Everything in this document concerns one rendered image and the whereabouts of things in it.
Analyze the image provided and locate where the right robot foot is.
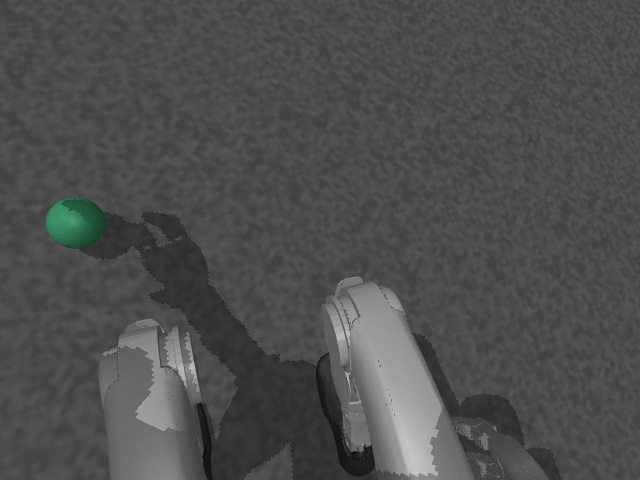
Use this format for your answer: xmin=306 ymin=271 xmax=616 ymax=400
xmin=316 ymin=353 xmax=375 ymax=477

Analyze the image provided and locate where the right robot hand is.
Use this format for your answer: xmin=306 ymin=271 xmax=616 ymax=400
xmin=451 ymin=417 xmax=549 ymax=480

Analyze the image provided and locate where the ball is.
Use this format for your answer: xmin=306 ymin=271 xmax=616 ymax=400
xmin=46 ymin=197 xmax=106 ymax=249

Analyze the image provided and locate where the left robot foot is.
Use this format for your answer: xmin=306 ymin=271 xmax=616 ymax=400
xmin=196 ymin=403 xmax=213 ymax=480

